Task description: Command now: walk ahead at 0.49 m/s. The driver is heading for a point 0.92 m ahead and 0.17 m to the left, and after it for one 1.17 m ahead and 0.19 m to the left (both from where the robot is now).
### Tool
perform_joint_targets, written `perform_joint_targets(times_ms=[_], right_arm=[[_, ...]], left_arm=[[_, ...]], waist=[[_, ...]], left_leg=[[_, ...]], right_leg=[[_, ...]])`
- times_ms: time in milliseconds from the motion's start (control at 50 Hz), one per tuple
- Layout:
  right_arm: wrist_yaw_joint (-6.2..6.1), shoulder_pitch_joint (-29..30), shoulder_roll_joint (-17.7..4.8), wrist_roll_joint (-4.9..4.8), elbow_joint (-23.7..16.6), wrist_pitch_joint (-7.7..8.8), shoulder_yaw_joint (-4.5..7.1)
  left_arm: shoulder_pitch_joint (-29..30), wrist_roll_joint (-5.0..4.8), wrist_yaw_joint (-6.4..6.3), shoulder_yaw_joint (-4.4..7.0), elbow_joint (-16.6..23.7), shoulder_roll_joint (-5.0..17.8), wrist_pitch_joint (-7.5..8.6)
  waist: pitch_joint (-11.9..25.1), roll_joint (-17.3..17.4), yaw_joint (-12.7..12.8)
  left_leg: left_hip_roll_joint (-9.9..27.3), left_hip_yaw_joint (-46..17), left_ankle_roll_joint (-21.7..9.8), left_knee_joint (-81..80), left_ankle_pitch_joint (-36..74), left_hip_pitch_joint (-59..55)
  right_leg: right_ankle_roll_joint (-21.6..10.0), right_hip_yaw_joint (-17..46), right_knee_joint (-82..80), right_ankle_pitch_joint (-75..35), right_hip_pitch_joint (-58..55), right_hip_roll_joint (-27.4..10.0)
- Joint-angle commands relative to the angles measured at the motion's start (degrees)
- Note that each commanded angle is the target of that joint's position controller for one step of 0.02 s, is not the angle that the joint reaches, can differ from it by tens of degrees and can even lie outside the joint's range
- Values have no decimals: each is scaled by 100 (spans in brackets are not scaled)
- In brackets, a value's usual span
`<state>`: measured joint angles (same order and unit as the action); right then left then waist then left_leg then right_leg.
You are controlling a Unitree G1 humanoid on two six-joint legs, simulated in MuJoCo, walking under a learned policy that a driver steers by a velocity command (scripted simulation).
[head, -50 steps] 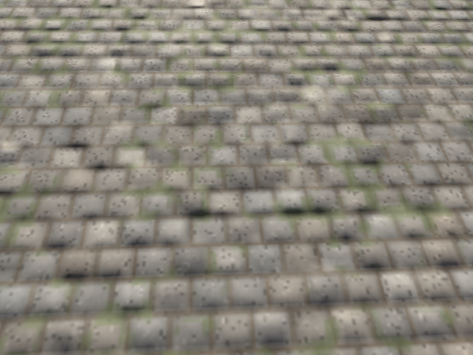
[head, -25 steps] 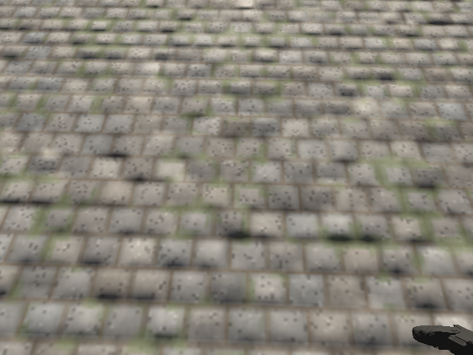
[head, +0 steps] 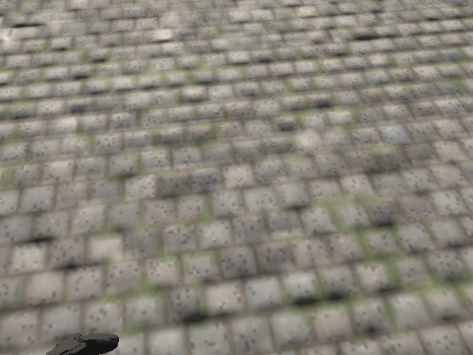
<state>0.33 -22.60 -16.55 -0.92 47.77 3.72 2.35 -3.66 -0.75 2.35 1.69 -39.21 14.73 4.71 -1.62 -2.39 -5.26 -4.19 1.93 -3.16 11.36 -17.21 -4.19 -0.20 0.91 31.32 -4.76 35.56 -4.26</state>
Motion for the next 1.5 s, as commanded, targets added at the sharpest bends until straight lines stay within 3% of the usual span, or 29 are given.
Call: perform_joint_targets(times_ms=[20, 40, 80, 100, 120, 140, 160, 200, 220, 280, 400, 520, 580, 600, 620, 640, 660, 680, 720, 760, 820, 920, 960, 1000, 1020, 1060, 1080, 1240, 1500], right_arm=[[-64, -207, -1039, -27, -128, -59, 272], [-80, -151, -1112, -18, -133, -84, 290], [-115, 9, -1080, 20, -183, -150, 248], [-135, -59, -765, 172, -352, -127, 109], [-54, -890, -56, 102, -384, -3, -84], [-19, -320, -736, -37, -342, 110, 51], [14, 294, -952, -171, -554, 185, 126], [-6, 712, -820, -28, -628, 217, 123], [6, 550, -750, -9, -592, 169, 129], [-16, 409, -471, 25, -538, 2, 72], [36, 1673, -272, 66, -876, 72, -22], [198, 2369, -440, 26, -1148, 158, 27], [199, 1280, -744, 153, -825, 212, 201], [154, 656, -1050, 206, -665, 219, 297], [108, 211, -1468, 341, -650, 173, 344], [134, 56, -1244, 223, -576, 90, 300], [155, 288, -977, 117, -622, 36, 233], [143, 745, -815, 94, -655, 21, 180], [148, 1395, -452, 151, -649, 44, 64], [164, 1668, -393, 270, -567, 85, 49], [110, 1842, -487, 268, -399, 98, 68], [28, 1718, -584, 209, -102, -78, 63], [17, 1788, -456, 145, -30, -132, 1], [29, 1390, -257, 212, 124, -122, -78], [32, 1094, -309, 199, 168, -126, -42], [-25, 1457, -396, 188, 191, -189, -32], [-55, 1481, -316, 175, 224, -229, -50], [-91, 1487, -368, 127, 534, -331, -16], [-160, 1454, -405, 115, 986, -391, -9]], left_arm=[[654, -15, 101, 127, 602, 528, 138], [426, -7, 95, 175, 557, 641, 135], [-999, 8, 1, 401, 181, 1085, 122], [-2079, 72, -78, 502, -14, 1508, 80], [-2195, 70, -35, 541, -133, 1734, 81], [-2128, 5, -50, 391, -86, 1101, 72], [-1705, 13, -82, 323, -61, 946, 61], [-1106, 82, -75, 269, -18, 782, 59], [-991, 146, -72, 241, -13, 701, 84], [-940, 58, -58, 268, -159, 756, 185], [-1286, 26, -173, 324, -446, 1025, 121], [-1732, -51, -230, 379, -807, 1189, -54], [-1471, -10, -306, 375, -810, 1214, -182], [-1580, 65, -328, 291, -746, 1011, -184], [-2207, 211, -298, 111, -663, 506, -119], [-2752, 98, -263, 64, -917, 421, -82], [-2404, -56, -248, 223, -950, 1027, -85], [-1842, -123, -268, 237, -791, 1040, -121], [-1507, 31, -372, 249, -747, 889, -288], [-1772, 71, -428, 207, -853, 628, -451], [-1625, 120, -494, 154, -837, 481, -516], [-1067, 103, -489, 203, -800, 619, -608], [-1014, 165, -486, 196, -831, 551, -580], [-936, 222, -517, 223, -776, 822, -531], [-775, 124, -516, 314, -869, 1152, -536], [-767, 149, -451, 224, -968, 634, -485], [-688, 164, -436, 207, -1003, 594, -451], [-708, 96, -460, 193, -1395, 641, -381], [-611, 100, -501, 163, -1887, 558, -469]], waist=[[-308, 558, 138], [-104, 673, 296], [926, 721, 1078], [1889, 65, 1400], [2576, -1421, 866], [2198, -754, 1199], [1286, -518, 1139], [448, 129, 791], [414, -29, 589], [227, -101, 385], [-164, -26, 754], [-276, -75, 877], [484, -171, 235], [1114, 108, 24], [2030, 1340, 189], [2861, 1944, 209], [2389, 1177, 87], [1551, 875, 209], [829, 556, 553], [799, 834, 805], [850, 901, 835], [572, 779, 595], [335, 668, 697], [245, 234, 533], [180, -369, 222], [166, -218, 465], [174, -261, 446], [385, 76, 502], [211, 249, 510]], left_leg=[[1872, -760, -736, 167, 2860, -212], [1850, -728, -674, 503, 3773, -314], [1461, -385, -407, 2280, 5056, 141], [1114, -209, -217, 4124, 3196, 1492], [-1, -515, 113, 5894, -1380, 3763], [269, -1107, 53, 6378, -1546, 4401], [551, -916, 8, 6339, -1033, 4696], [993, -675, 97, 5735, -216, 4376], [1131, -715, 141, 5597, -5, 4025], [1245, -600, 348, 5127, 179, 3817], [1095, -326, 470, 2858, 2058, 3854], [872, -385, 183, 1850, 1919, 3882], [448, -72, -107, 1502, 1994, 2311], [811, -293, -288, 1636, 3513, 1039], [2259, -2027, -1074, 2092, 5315, -1165], [2916, -3463, -1765, 1634, 5348, -1756], [2654, -2974, -1551, 1395, 4574, -1084], [2396, -2280, -1313, 1251, 4160, -335], [1959, -1532, -1052, 841, 3956, 1103], [1721, -1088, -1042, 547, 4069, 1914], [1594, -712, -1060, 445, 3946, 2131], [1591, -972, -928, 176, 1019, 2205], [1389, -987, -667, 258, -78, 2393], [980, -843, -202, 589, -458, 2529], [622, -521, -39, 587, -346, 2442], [554, -316, 57, 873, 100, 1860], [578, -314, 32, 941, 369, 1765], [618, -281, 9, 1190, 1685, 1369], [653, -303, 49, 1111, 1588, 1326]], right_leg=[[-216, -62, -303, 516, 127, 143], [-315, -174, -319, 784, -287, 296], [-678, -353, -440, 635, -2462, 469], [-1062, 947, -107, 441, -4428, -685], [-1970, 3804, -747, 1901, -6168, -1865], [-1736, 3934, -1231, 2570, -5919, -1700], [-1513, 3013, -1392, 2289, -5136, -1521], [-1385, 1984, -1721, 1033, -3668, -1095], [-1370, 1715, -1888, 731, -3270, -963], [-1484, 1144, -2296, 281, -2657, -842], [-1211, 254, -2511, 176, -2569, -466], [-1010, 375, -1988, -83, -3626, -935], [-610, 174, -505, -2086, -3788, -614], [-335, -49, 577, -1499, -3255, -237], [66, -205, 2612, 1400, -1377, 460], [263, 428, 3959, 4390, -585, 941], [222, 823, 4339, 4292, -347, 652], [197, 536, 4197, 3992, -50, 371], [251, 389, 3358, 3287, -515, -65], [344, 298, 2806, 2814, -1407, -77], [389, 231, 1636, 2385, -1879, -74], [281, 179, 507, 1787, -2223, -24], [161, 78, -348, 1345, -2626, 51], [-24, 523, -802, 347, -3019, -389], [-158, 480, -642, 859, -2739, -326], [-26, 371, -844, 1465, -2243, -121], [47, 346, -852, 1178, -2248, -90], [45, 213, -660, 296, -2582, 3], [58, 84, -795, 614, -2628, 125]])
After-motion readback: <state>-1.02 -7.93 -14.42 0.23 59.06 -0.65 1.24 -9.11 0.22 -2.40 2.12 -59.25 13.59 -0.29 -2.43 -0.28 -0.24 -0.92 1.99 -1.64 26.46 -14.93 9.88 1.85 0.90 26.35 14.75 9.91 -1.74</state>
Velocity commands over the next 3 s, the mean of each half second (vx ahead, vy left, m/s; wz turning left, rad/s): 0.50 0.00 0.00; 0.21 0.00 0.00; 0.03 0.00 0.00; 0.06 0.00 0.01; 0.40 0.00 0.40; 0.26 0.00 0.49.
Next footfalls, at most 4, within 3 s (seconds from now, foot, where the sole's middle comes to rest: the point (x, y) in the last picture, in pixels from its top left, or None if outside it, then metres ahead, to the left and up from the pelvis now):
0.08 right None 0.24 -0.13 -0.77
0.60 left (182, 334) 0.54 0.12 -0.77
0.98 right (268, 325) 0.54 -0.12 -0.77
2.14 right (270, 307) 0.60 -0.13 -0.77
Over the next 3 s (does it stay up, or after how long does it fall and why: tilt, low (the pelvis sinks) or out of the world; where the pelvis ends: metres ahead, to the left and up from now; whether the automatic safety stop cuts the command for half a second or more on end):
stays up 0.90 0.08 0.00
